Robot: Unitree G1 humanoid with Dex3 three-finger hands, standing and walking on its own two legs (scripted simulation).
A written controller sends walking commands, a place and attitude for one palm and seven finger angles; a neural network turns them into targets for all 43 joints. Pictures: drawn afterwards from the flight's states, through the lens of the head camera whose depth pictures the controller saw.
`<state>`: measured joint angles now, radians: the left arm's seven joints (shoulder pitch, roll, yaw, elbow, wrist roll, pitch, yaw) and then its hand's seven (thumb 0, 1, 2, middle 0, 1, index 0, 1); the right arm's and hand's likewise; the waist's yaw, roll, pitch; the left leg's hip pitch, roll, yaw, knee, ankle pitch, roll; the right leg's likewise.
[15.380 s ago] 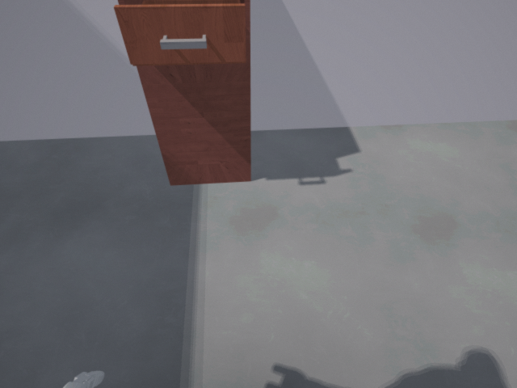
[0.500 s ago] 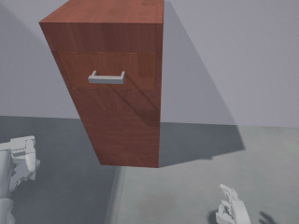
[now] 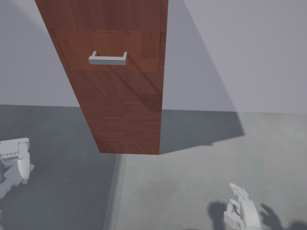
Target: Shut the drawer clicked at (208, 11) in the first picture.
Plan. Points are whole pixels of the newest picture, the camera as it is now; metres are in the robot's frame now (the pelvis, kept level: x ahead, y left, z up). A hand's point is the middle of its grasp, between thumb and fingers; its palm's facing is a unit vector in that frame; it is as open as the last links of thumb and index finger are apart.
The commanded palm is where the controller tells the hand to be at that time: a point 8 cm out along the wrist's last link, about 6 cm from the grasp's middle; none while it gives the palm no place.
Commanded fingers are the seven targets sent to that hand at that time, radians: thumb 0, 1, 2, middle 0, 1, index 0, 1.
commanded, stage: step back with the hand held close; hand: left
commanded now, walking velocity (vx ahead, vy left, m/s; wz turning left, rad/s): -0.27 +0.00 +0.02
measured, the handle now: (109, 57) +0.69 +0.23 +0.07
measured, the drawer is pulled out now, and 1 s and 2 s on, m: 0.00 0.00 0.00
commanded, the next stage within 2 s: stop stepping back and stand still in 0.72 s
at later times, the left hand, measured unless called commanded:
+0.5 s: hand (5, 216) +0.11 +0.23 +0.18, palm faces +0.31 -0.83 -0.47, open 3.2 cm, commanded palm +0.05 +0.28 +0.19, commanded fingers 0.00 0.90 0.90 -1.40 -1.60 -1.40 -1.60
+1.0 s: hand out of the picture +0.01 +0.28 +0.18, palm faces +0.36 -0.87 -0.35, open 3.2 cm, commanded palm -0.06 +0.32 +0.19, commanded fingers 0.00 0.90 0.90 -1.40 -1.60 -1.40 -1.60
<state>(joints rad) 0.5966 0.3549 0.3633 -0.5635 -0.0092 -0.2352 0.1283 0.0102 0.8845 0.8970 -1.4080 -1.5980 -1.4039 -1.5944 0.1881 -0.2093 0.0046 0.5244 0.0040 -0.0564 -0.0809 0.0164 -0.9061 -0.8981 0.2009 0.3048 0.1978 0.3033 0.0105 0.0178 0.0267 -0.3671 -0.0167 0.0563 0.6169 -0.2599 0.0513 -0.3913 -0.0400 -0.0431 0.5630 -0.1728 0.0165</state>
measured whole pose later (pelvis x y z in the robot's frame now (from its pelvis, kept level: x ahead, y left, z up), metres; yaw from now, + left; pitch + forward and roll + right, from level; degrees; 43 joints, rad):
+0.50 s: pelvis -0.07 +0.00 +0.00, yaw +2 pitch +0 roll -3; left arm 0.63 0.42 0.35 -0.61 -0.03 -0.30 0.12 0.01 0.88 0.90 -1.41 -1.60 -1.41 -1.59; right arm 0.17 -0.21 -0.02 0.59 0.00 -0.08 -0.08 0.02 -0.91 -0.90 0.20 0.30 0.20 0.30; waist -0.02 0.02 0.02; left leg -0.49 -0.02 -0.03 0.61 -0.22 0.01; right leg -0.32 0.06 0.02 0.55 -0.24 0.00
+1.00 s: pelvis -0.20 +0.05 +0.00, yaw -2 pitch -1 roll -2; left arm 0.47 0.39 0.37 -0.55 -0.04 -0.22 0.12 0.01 0.88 0.90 -1.41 -1.60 -1.41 -1.59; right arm 0.17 -0.14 0.03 0.63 -0.01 -0.13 -0.07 0.02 -0.91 -0.90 0.20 0.30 0.20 0.30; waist 0.00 -0.04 0.00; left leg -0.45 -0.03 0.02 0.50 -0.04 0.05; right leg -0.29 0.04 0.06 0.80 -0.52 0.00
